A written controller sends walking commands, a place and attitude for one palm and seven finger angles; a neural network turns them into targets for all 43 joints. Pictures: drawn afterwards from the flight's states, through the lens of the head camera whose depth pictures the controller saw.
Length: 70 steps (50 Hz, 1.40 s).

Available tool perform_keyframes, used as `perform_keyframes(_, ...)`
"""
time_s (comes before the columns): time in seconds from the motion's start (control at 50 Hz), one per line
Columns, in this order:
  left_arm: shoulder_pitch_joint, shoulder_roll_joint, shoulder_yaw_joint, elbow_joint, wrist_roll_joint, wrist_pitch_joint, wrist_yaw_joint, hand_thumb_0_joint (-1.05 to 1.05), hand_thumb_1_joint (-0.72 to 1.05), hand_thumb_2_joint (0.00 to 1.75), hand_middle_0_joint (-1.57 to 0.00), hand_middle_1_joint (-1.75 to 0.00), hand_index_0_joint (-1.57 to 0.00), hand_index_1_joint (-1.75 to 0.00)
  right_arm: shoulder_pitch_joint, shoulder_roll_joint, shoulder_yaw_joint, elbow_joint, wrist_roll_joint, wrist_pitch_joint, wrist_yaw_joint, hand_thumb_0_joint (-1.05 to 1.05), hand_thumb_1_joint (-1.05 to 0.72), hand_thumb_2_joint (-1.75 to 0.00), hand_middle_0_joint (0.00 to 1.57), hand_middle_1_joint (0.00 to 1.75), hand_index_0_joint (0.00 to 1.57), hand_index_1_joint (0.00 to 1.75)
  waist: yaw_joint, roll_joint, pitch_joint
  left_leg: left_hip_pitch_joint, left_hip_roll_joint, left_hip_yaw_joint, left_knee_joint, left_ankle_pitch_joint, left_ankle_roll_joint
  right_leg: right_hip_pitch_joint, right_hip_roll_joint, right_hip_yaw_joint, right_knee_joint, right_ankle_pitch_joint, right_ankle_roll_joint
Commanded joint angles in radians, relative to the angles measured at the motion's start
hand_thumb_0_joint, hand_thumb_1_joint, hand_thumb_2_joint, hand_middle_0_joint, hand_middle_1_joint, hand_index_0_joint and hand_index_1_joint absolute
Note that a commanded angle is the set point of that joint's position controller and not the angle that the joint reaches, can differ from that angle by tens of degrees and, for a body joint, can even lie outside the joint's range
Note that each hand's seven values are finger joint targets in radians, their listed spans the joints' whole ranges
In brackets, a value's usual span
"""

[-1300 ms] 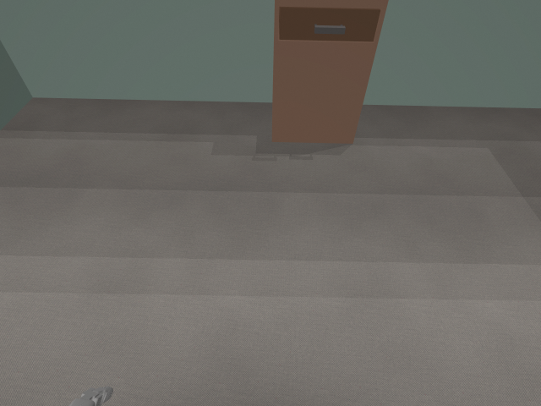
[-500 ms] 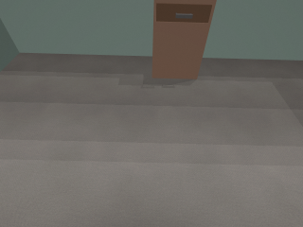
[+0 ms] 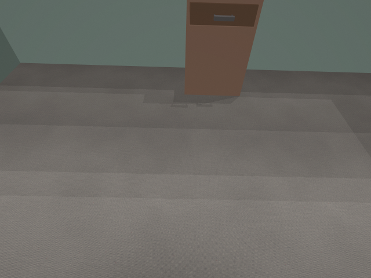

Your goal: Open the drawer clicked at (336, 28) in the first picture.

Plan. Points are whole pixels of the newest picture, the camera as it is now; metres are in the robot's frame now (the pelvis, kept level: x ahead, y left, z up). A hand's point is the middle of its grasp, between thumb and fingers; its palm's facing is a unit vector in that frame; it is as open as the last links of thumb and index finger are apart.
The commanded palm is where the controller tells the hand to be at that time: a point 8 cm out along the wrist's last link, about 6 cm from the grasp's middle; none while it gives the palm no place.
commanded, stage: look at it before walking up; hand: left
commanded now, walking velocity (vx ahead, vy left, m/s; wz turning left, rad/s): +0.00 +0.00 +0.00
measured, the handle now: (223, 16) +1.71 -0.18 -0.09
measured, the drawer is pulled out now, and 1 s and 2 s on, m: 0.00 0.00 0.00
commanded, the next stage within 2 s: walk to a spot facing it in 0.14 s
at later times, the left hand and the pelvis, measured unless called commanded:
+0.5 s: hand out of the picture +0.06 +0.21 -0.18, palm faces -0.09 -0.96 -0.25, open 7.4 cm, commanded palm none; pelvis +0.03 -0.01 -0.01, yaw -6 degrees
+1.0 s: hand (141, 268) +0.18 +0.12 -0.18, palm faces -0.22 -0.96 -0.17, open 7.4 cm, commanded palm none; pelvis +0.19 -0.05 -0.01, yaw -18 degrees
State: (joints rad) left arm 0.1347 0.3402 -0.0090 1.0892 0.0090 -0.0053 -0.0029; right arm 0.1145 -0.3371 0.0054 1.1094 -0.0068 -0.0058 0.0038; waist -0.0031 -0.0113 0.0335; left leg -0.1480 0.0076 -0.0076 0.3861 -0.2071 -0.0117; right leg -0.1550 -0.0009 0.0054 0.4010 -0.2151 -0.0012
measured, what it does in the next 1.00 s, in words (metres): walks ahead, turning right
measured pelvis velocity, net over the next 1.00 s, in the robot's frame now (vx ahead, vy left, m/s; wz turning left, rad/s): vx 0.19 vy -0.05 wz -0.32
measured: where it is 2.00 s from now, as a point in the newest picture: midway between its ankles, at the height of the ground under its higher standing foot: (214, 209)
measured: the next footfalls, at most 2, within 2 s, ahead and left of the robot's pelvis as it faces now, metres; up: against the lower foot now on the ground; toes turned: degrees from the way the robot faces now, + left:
left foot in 1.12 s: +0.43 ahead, +0.01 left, +0.00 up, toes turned -13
right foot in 1.76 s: +0.58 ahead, -0.26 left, +0.00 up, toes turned -43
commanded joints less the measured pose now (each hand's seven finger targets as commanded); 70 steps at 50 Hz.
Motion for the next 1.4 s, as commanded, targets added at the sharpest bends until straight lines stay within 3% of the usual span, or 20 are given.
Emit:
perform_keyframes(0.0,-0.039,0.207,0.042,-0.063,0.002,-0.019,0.014,0.0,0.9,0.9,-0.2,-0.3,-0.2,-0.3,-0.046,-0.209,-0.041,-0.063,-0.001,-0.029,-0.017,0.0,-0.9,-0.9,0.2,0.3,0.2,0.3,0.005,0.015,-0.066,0.018,0.114,-0.098,-0.065,0.149,0.041,0.009,-0.118,0.098,-0.071,0.131,-0.028)
perform_keyframes(0.22,-0.038,0.209,0.042,-0.059,0.002,-0.021,0.014,0.0,0.9,0.9,-0.2,-0.3,-0.2,-0.3,-0.055,-0.209,-0.04,-0.063,0.0,-0.027,-0.017,0.0,-0.9,-0.9,0.2,0.3,0.2,0.3,0.006,0.009,-0.06,0.034,0.113,-0.092,-0.071,0.161,0.038,0.013,-0.122,0.099,-0.08,0.156,-0.028)
perform_keyframes(0.34,0.063,0.105,0.042,-0.075,0.012,0.025,-0.007,0.0,0.9,0.9,-0.2,-0.3,-0.2,-0.3,0.052,-0.111,-0.037,-0.066,-0.018,0.005,-0.012,0.0,-0.9,-0.9,0.2,0.3,0.2,0.3,0.005,-0.002,0.048,-0.04,0.115,-0.045,-0.031,-0.321,0.031,-0.155,-0.064,0.165,-0.059,-0.315,-0.044)
perform_keyframes(0.46,0.033,0.023,0.064,-0.176,0.011,0.005,-0.032,0.0,0.9,0.9,-0.2,-0.3,-0.2,-0.3,0.165,-0.172,-0.087,-0.098,-0.013,-0.027,-0.02,0.0,-0.9,-0.9,0.2,0.3,0.2,0.3,-0.038,0.201,0.091,0.109,0.374,-0.25,-0.173,-0.298,0.188,-0.441,-0.002,-0.015,0.396,-0.282,-0.011)
perform_keyframes(0.52,0.042,-0.009,0.071,-0.194,0.009,-0.011,-0.041,0.0,0.9,0.9,-0.2,-0.3,-0.2,-0.3,0.163,-0.134,-0.086,-0.1,-0.019,-0.04,-0.023,0.0,-0.9,-0.9,0.2,0.3,0.2,0.3,-0.018,0.166,0.066,0.111,0.373,-0.112,-0.068,0.009,0.169,-0.38,-0.059,-0.031,0.35,-0.303,-0.009)
perform_keyframes(0.56,0.251,-0.022,0.08,-0.123,0.013,-0.017,-0.043,0.0,0.9,0.9,-0.2,-0.3,-0.2,-0.3,0.088,-0.11,-0.081,-0.118,-0.019,-0.038,-0.021,0.0,-0.9,-0.9,0.2,0.3,0.2,0.3,0.09,0.076,-0.011,-0.077,0.266,0.071,0.201,0.017,0.079,-0.017,-0.01,-0.096,0.133,-0.104,-0.022)
perform_keyframes(0.58,0.408,0.074,0.098,-0.075,0.021,-0.029,-0.03,0.0,0.9,0.9,-0.2,-0.3,-0.2,-0.3,0.057,-0.056,-0.068,-0.149,-0.006,-0.036,-0.013,0.0,-0.9,-0.9,0.2,0.3,0.2,0.3,0.153,-0.201,-0.058,-0.318,0.15,0.178,0.519,-0.099,0.016,0.195,-0.128,0.145,-0.031,-0.147,-0.073)
perform_keyframes(0.6,0.506,0.158,0.117,-0.049,0.014,-0.04,-0.01,0.0,0.9,0.9,-0.2,-0.3,-0.2,-0.3,-0.014,0.013,-0.049,-0.215,-0.006,-0.047,-0.004,0.0,-0.9,-0.9,0.2,0.3,0.2,0.3,0.171,-0.4,-0.032,-0.583,0.03,0.165,0.779,-0.382,-0.021,0.262,-0.36,0.596,-0.178,-0.031,-0.169)
perform_keyframes(0.62,0.511,0.14,0.114,-0.05,0.003,-0.043,0.007,0.0,0.9,0.9,-0.2,-0.3,-0.2,-0.3,-0.04,-0.015,-0.054,-0.227,-0.01,-0.055,-0.005,0.0,-0.9,-0.9,0.2,0.3,0.2,0.3,0.161,-0.248,-0.051,-0.622,0.069,0.043,0.837,-0.342,-0.006,0.306,-0.374,0.611,-0.162,0.063,-0.228)
perform_keyframes(0.68,0.349,0.044,0.089,-0.092,0.007,-0.053,0.01,0.0,0.9,0.9,-0.2,-0.3,-0.2,-0.3,-0.015,0.009,-0.065,-0.177,-0.013,-0.053,-0.001,0.0,-0.9,-0.9,0.2,0.3,0.2,0.3,0.073,-0.025,0.043,-0.565,0.138,0.018,0.84,-0.153,-0.016,0.109,-0.308,0.447,-0.155,0.065,-0.224)
perform_keyframes(0.74,0.332,0.003,0.076,-0.086,0.012,-0.068,0.011,0.0,0.9,0.9,-0.2,-0.3,-0.2,-0.3,0.042,0.05,-0.067,-0.157,-0.018,-0.03,0.005,0.0,-0.9,-0.9,0.2,0.3,0.2,0.3,0.022,-0.032,0.054,-0.543,0.133,0.037,0.796,-0.055,-0.041,0.046,-0.245,0.304,-0.17,0.211,-0.189)
perform_keyframes(0.98,0.38,-0.027,0.072,-0.035,0.021,-0.074,0.036,0.0,0.9,0.9,-0.2,-0.3,-0.2,-0.3,-0.139,0.104,-0.06,-0.255,-0.007,-0.046,0.029,0.0,-0.9,-0.9,0.2,0.3,0.2,0.3,0.057,-0.118,0.083,-0.46,0.097,0.09,0.356,0.037,-0.021,0.129,-0.194,0.211,-0.138,0.442,-0.157)
perform_keyframes(1.04,0.332,0.005,0.085,-0.046,0.014,-0.074,0.034,0.0,0.9,0.9,-0.2,-0.3,-0.2,-0.3,0.035,0.076,-0.07,-0.204,-0.01,-0.061,0.012,0.0,-0.9,-0.9,0.2,0.3,0.2,0.3,-0.024,-0.106,-0.006,-0.158,0.018,0.136,0.2,0.034,0.013,0.093,-0.16,0.171,0.043,0.659,-0.132)
perform_keyframes(1.06,0.318,0.003,0.09,-0.051,0.009,-0.074,0.034,0.0,0.9,0.9,-0.2,-0.3,-0.2,-0.3,0.196,0.04,-0.08,-0.155,-0.015,-0.065,0.001,0.0,-0.9,-0.9,0.2,0.3,0.2,0.3,-0.088,-0.077,-0.095,0.049,0.029,0.106,0.136,0.084,0.028,0.037,-0.121,0.146,0.226,0.625,-0.104)
perform_keyframes(1.08,0.35,-0.042,0.091,-0.058,0.0,-0.071,0.025,0.0,0.9,0.9,-0.2,-0.3,-0.2,-0.3,0.348,-0.067,-0.104,-0.115,-0.024,-0.068,-0.011,0.0,-0.9,-0.9,0.2,0.3,0.2,0.3,-0.13,0.113,-0.225,0.307,0.198,-0.086,0.123,0.077,0.065,-0.125,-0.039,0.083,0.479,0.304,-0.069)
perform_keyframes(1.1,0.41,-0.099,0.081,-0.072,-0.01,-0.068,0.011,0.0,0.9,0.9,-0.2,-0.3,-0.2,-0.3,0.422,-0.151,-0.121,-0.102,-0.029,-0.068,-0.013,0.0,-0.9,-0.9,0.2,0.3,0.2,0.3,-0.108,0.364,-0.293,0.438,0.482,-0.475,-0.026,0.066,0.16,-0.366,0.083,-0.002,0.82,-0.335,-0.034)
perform_keyframes(1.12,0.351,-0.076,0.081,-0.086,0.002,-0.068,0.016,0.0,0.9,0.9,-0.2,-0.3,-0.2,-0.3,0.37,-0.116,-0.107,-0.112,-0.017,-0.055,-0.015,0.0,-0.9,-0.9,0.2,0.3,0.2,0.3,-0.096,0.254,-0.22,0.314,0.503,-0.536,-0.121,-0.059,0.19,-0.411,0.025,0.072,0.929,-0.326,-0.052)
perform_keyframes(1.18,0.232,-0.092,0.085,-0.083,0.019,-0.047,-0.008,0.0,0.9,0.9,-0.2,-0.3,-0.2,-0.3,0.195,0.06,-0.063,-0.134,-0.016,-0.075,-0.02,0.0,-0.9,-0.9,0.2,0.3,0.2,0.3,-0.016,0.102,0.043,-0.043,0.377,-0.24,-0.185,-0.073,0.116,-0.425,-0.092,0.048,0.938,-0.101,-0.031)
perform_keyframes(1.24,0.281,-0.147,0.082,-0.063,0.025,-0.007,-0.014,0.0,0.9,0.9,-0.2,-0.3,-0.2,-0.3,0.215,0.099,-0.053,-0.105,-0.014,-0.093,-0.026,0.0,-0.9,-0.9,0.2,0.3,0.2,0.3,0.033,0.123,0.036,-0.117,0.295,-0.024,-0.194,0.056,0.06,-0.363,-0.092,0.029,0.873,-0.02,-0.014)
perform_keyframes(1.38,0.161,-0.136,0.093,-0.098,0.028,0.019,-0.021,0.0,0.9,0.9,-0.2,-0.3,-0.2,-0.3,0.325,0.106,-0.055,-0.057,-0.007,-0.102,-0.037,0.0,-0.9,-0.9,0.2,0.3,0.2,0.3,0.02,0.112,0.055,0.05,0.274,0.093,-0.209,0.248,0.018,-0.572,-0.107,0.006,0.783,0.13,0.014)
